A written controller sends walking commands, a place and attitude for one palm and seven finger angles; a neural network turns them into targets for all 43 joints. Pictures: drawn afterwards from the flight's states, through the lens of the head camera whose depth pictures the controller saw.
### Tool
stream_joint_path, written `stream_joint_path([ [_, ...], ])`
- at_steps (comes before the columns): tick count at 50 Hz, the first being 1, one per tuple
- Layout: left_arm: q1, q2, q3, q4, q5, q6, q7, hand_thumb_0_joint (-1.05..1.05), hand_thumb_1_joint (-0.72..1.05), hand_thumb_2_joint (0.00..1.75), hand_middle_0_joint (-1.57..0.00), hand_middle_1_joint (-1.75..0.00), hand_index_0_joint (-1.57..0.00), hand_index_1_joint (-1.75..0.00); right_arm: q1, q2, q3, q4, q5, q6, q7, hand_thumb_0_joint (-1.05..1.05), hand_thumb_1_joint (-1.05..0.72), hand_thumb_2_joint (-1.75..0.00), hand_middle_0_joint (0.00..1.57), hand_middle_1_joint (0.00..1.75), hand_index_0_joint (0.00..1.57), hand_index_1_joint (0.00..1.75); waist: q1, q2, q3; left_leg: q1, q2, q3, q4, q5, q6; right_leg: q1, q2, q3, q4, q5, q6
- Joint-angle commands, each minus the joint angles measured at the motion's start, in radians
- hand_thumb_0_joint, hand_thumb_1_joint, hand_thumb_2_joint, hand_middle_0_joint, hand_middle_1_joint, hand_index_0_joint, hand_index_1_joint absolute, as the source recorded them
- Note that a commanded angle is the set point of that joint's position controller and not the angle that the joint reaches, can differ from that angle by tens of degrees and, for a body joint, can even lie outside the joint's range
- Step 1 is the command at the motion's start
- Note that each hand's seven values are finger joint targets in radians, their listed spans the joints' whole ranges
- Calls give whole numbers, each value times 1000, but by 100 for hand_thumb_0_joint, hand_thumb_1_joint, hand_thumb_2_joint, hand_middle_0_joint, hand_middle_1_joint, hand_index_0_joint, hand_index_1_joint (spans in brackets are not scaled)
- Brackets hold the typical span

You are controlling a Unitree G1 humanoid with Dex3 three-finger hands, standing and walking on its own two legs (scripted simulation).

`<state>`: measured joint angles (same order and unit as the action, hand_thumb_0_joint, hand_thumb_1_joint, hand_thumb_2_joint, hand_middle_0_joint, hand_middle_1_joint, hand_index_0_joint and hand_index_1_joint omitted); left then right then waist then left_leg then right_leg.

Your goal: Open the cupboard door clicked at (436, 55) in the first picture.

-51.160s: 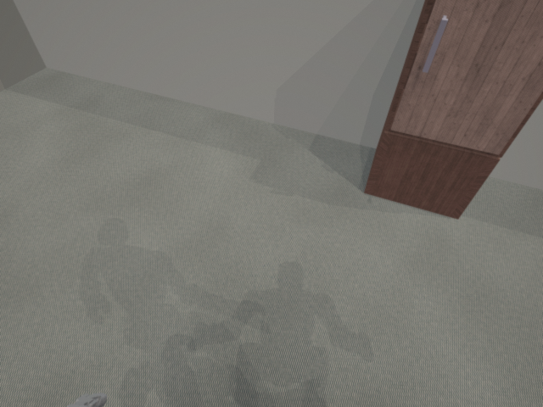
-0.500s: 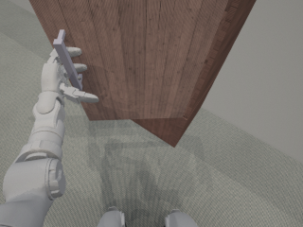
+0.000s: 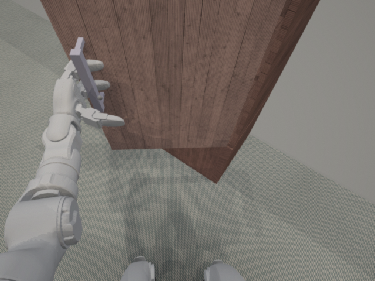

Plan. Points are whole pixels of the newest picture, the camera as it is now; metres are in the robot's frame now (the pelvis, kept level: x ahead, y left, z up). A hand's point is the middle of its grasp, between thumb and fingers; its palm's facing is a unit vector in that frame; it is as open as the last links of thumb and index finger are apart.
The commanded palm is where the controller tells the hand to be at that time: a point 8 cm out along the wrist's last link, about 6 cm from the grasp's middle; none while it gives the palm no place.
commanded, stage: close the thumb around the handle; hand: left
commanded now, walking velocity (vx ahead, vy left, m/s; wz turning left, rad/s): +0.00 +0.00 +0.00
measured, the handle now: (91, 78) +0.54 +0.19 +0.09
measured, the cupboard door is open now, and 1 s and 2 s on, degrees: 38 45 76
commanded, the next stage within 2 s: pull the door open along its arc in 0.58 s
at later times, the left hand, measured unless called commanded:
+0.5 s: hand (100, 96) +0.48 +0.17 +0.09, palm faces +0.03 -1.00 -0.01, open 5.9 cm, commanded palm +0.45 +0.21 +0.09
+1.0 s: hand (100, 113) +0.44 +0.16 +0.09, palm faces +0.00 -1.00 +0.00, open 5.5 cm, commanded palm +0.38 +0.21 +0.09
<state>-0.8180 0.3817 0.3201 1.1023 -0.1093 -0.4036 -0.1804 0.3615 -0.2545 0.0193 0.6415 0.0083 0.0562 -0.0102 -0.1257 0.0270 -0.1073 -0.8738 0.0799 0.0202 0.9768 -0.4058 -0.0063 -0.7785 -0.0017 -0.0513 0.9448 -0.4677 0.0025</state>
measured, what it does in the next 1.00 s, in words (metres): stands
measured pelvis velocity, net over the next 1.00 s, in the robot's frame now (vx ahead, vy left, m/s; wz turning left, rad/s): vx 0.02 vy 0.00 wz -0.02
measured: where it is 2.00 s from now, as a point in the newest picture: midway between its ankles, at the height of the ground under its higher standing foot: outside the picture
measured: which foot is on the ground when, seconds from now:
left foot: down 0.00-1.00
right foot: down 0.00-1.00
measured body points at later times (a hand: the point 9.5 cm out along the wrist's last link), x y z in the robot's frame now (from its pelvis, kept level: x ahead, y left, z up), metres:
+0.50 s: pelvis +0.01 +0.00 +0.00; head +0.10 +0.01 +0.44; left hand +0.48 +0.22 +0.09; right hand +0.03 -0.26 -0.12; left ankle +0.03 +0.12 -0.68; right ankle -0.01 -0.12 -0.68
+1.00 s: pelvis +0.02 +0.00 +0.01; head +0.09 +0.00 +0.46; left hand +0.43 +0.21 +0.09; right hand +0.07 -0.26 -0.11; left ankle +0.03 +0.12 -0.68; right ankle -0.01 -0.12 -0.68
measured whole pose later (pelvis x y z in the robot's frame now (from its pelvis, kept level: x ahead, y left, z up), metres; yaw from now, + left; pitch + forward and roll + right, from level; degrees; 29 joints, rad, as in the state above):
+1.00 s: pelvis +0.02 +0.00 +0.01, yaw -1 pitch +15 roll -1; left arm -0.49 0.29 0.28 0.76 -0.18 -0.37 -0.17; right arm 0.37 -0.25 0.00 0.60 0.02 0.07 0.01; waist -0.09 0.04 -0.13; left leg -0.76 0.08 0.05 0.91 -0.41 -0.01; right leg -0.69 0.00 -0.02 0.88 -0.46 0.01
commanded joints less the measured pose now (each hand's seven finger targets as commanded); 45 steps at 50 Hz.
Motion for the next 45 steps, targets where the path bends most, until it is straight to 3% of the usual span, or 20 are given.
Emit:
stream_joint_path([
  [1,-445,191,7,-229,-14,-67,3,0,-11,47,-33,-124,-33,-124,120,-162,-65,-71,-1,-23,-9,0,-90,-90,20,30,20,30,-15,70,-433,403,-59,-40,-82,286,32,58,53,14,-121,334,-15],
  [3,-460,217,25,-215,-16,-67,4,0,0,52,-34,-125,-34,-125,125,-166,-64,-64,-3,-23,-11,0,-90,-90,20,30,20,30,-20,68,-429,401,-56,-44,-79,297,30,52,54,11,-114,341,-15],
  [5,-453,202,13,-207,-17,-59,2,0,12,56,-34,-127,-34,-127,126,-166,-62,-68,-2,-21,-10,0,-90,-90,20,30,20,30,-22,44,-417,379,-57,-43,-81,286,32,60,55,11,-117,340,-14],
  [7,-466,244,47,-219,-14,-62,7,0,23,61,-35,-128,-35,-128,135,-170,-64,-68,-5,-21,-13,0,-90,-90,20,30,20,30,-15,52,-432,377,-60,-43,-77,299,34,75,55,13,-110,351,-16],
  [10,-444,193,12,-256,-14,-71,6,0,40,68,-36,-130,-36,-130,128,-161,-67,-72,-5,-21,-8,0,-90,-90,20,30,20,30,-8,91,-467,431,-56,-45,-75,346,27,61,56,7,-105,374,-18],
  [12,-425,173,6,-254,-19,-71,9,0,51,73,-37,-131,-37,-131,136,-161,-69,-71,-5,-21,-6,0,-90,-90,20,30,20,30,-12,70,-457,441,-54,-49,-74,368,28,56,61,2,-104,384,-19],
  [17,-438,165,-9,-274,-14,-71,18,0,79,85,-39,-134,-39,-134,131,-162,-71,-68,-5,-17,-4,0,-90,-90,20,30,20,30,-20,67,-431,430,-55,-45,-80,340,30,54,60,3,-112,374,-18],
  [19,-407,180,9,-260,-14,-69,20,0,90,90,-40,-135,-40,-135,129,-164,-72,-67,-3,-16,-4,0,-90,-90,20,30,20,30,-9,52,-439,423,-55,-42,-84,340,28,69,59,6,-115,379,-17],
  [23,-406,150,-14,-293,-18,-78,16,0,90,90,-40,-135,-40,-135,126,-159,-73,-67,-4,-17,-1,0,-90,-90,20,30,20,30,-7,79,-464,458,-56,-43,-81,377,26,71,59,4,-112,405,-19],
  [28,-395,159,-6,-294,-21,-80,15,0,90,90,-40,-135,-40,-135,122,-159,-73,-67,-3,-14,-2,0,-90,-90,20,30,20,30,-4,68,-447,444,-57,-39,-82,372,28,83,59,7,-115,415,-18],
  [30,-407,180,8,-277,-22,-74,16,0,90,90,-40,-135,-40,-135,122,-162,-71,-64,-4,-14,-4,0,-90,-90,20,30,20,30,-9,39,-424,414,-58,-38,-85,346,31,95,58,10,-120,410,-14],
  [34,-362,217,43,-297,-28,-78,2,0,90,90,-40,-135,-40,-135,116,-159,-71,-73,-2,-13,-8,0,-90,-90,20,30,20,30,12,51,-459,415,-61,-27,-82,393,31,147,56,18,-112,474,-15],
  [35,-420,191,10,-298,-30,-76,0,0,90,90,-40,-135,-40,-135,109,-156,-66,-69,-1,-14,-8,0,-90,-90,20,30,20,30,-11,68,-438,412,-63,-26,-79,370,32,122,55,20,-119,459,-12],
  [42,-196,166,25,-394,-55,-75,-10,0,90,90,-40,-135,-40,-135,96,-154,-75,-111,2,-14,2,0,-90,-90,20,30,20,30,44,47,-486,441,-64,-19,-91,441,31,196,59,13,-111,522,-19],
  [45,-55,121,6,-490,-79,-59,-9,0,90,90,-40,-135,-40,-135,68,-146,-77,-140,11,-15,10,0,-90,-90,20,30,20,30,67,27,-468,442,-64,-4,-113,443,31,239,58,11,-126,551,-16],
])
